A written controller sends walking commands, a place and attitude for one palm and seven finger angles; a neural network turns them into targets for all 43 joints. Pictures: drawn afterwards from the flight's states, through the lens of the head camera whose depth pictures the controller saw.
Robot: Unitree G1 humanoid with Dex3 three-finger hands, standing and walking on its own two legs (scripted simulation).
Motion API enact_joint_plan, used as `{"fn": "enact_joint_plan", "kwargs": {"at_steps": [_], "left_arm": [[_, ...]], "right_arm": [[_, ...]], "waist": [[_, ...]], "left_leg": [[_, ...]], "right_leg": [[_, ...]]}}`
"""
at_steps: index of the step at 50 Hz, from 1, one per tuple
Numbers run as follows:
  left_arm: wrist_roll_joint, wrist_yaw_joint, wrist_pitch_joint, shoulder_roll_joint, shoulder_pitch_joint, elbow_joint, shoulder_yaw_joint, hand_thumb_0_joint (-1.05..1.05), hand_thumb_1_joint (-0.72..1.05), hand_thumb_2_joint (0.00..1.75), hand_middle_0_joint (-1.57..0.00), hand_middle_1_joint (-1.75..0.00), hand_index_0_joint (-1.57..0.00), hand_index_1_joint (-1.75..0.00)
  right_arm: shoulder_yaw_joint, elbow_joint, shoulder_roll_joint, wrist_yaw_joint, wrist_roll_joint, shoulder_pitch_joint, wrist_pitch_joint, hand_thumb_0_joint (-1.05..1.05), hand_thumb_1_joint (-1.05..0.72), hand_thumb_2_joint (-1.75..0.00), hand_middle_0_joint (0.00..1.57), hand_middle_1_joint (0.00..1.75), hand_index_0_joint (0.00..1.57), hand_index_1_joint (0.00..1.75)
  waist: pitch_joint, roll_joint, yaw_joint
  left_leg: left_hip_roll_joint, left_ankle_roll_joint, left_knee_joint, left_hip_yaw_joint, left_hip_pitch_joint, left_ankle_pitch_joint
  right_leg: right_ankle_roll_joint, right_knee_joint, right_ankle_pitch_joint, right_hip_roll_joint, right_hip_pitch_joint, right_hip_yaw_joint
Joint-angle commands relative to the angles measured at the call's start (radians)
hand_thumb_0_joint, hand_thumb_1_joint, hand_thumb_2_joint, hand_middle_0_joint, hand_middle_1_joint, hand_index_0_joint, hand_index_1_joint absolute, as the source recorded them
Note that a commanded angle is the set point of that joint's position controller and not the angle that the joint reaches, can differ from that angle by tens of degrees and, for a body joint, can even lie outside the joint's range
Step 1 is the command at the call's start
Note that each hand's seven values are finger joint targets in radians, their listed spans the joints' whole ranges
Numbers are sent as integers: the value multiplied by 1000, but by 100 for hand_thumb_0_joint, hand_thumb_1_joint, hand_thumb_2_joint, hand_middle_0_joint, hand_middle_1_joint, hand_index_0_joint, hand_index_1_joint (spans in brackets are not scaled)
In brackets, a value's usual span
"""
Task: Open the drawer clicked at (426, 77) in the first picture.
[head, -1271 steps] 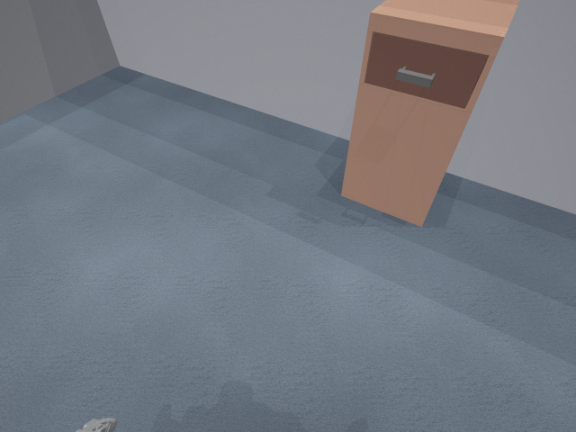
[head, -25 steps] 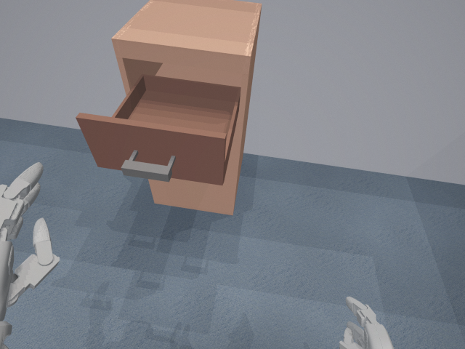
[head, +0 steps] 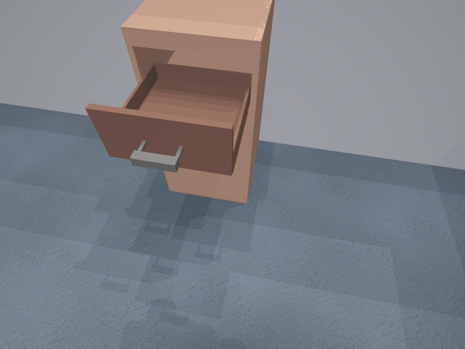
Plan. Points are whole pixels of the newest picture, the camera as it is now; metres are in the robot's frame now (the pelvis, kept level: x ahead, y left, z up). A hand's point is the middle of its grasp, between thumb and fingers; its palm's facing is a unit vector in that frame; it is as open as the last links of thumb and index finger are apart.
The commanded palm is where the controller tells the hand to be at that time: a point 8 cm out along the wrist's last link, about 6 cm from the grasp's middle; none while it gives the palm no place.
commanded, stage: let the arm hang, fingers relaxed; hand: left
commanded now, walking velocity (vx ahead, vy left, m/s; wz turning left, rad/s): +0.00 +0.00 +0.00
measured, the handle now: (158, 154) +0.55 +0.23 -0.07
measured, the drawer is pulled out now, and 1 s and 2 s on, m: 0.30 0.30 0.30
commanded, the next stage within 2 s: look to check the result in 0.58 s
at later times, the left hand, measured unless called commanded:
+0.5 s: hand out of the picture +0.00 +0.16 -0.17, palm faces +0.01 -0.98 -0.20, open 7.3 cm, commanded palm none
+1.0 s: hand out of the picture +0.00 +0.15 -0.18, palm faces +0.02 -0.98 -0.18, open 7.4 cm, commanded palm none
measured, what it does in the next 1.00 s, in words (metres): stands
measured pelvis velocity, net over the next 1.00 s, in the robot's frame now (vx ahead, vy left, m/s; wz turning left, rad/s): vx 0.01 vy -0.01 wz -0.01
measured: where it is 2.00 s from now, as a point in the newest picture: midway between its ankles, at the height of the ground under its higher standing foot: outside the picture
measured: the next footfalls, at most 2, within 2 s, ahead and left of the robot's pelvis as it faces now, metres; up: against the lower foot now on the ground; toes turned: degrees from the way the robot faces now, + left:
none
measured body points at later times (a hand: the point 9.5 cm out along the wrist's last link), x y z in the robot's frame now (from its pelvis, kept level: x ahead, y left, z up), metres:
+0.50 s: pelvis +0.00 -0.01 +0.00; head +0.01 -0.02 +0.45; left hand +0.00 +0.21 -0.16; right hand -0.03 -0.21 -0.17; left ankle +0.01 +0.10 -0.74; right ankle +0.01 -0.10 -0.74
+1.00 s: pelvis +0.01 -0.01 +0.00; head +0.03 -0.02 +0.45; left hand +0.00 +0.20 -0.16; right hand -0.01 -0.22 -0.16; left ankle +0.01 +0.10 -0.74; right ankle +0.01 -0.10 -0.74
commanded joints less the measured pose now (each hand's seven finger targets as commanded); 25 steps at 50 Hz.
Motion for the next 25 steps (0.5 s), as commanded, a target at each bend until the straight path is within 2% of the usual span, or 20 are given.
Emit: {"fn": "enact_joint_plan", "kwargs": {"at_steps": [1,9,11,18,21,25], "left_arm": [[-4,5,-29,73,20,-13,11,0,90,90,-20,-30,-20,-30],[-4,12,-31,50,46,17,12,0,90,90,-20,-30,-20,-30],[-4,12,-29,45,41,15,15,0,90,90,-20,-30,-20,-30],[-2,14,-36,34,35,6,23,0,90,90,-20,-30,-20,-30],[-2,14,-36,27,36,7,25,0,90,90,-20,-30,-20,-30],[-2,14,-41,27,35,1,27,0,90,90,-20,-30,-20,-30]], "right_arm": [[-17,-8,-76,-7,0,68,-18,0,-90,-90,20,30,20,30],[-20,29,-47,-7,-1,97,-17,0,-90,-90,20,30,20,30],[-20,35,-42,-7,-4,103,-17,0,-90,-90,20,30,20,30],[-24,36,-20,-9,-4,108,-27,0,-90,-90,20,30,20,30],[-24,32,-14,-10,-5,109,-25,0,-90,-90,20,30,20,30],[-28,31,-12,-11,-4,114,-26,0,-90,-90,20,30,20,30]], "waist": [[-35,-13,-16],[12,-29,-13],[26,-12,-15],[2,4,-12],[21,11,-13],[-8,-12,-16]], "left_leg": [[103,24,-94,-87,9,40],[98,22,-102,-80,-11,-15],[94,22,-108,-83,-25,-39],[92,19,-98,-77,-23,12],[93,18,-96,-73,-29,9],[94,18,-83,-67,-8,44]], "right_leg": [[-35,-86,17,-106,-21,98],[-38,-100,-71,-97,-63,106],[-38,-100,-92,-97,-70,109],[-40,-85,-26,-101,-49,108],[-40,-88,-29,-99,-61,109],[-40,-89,12,-103,-43,111]]}}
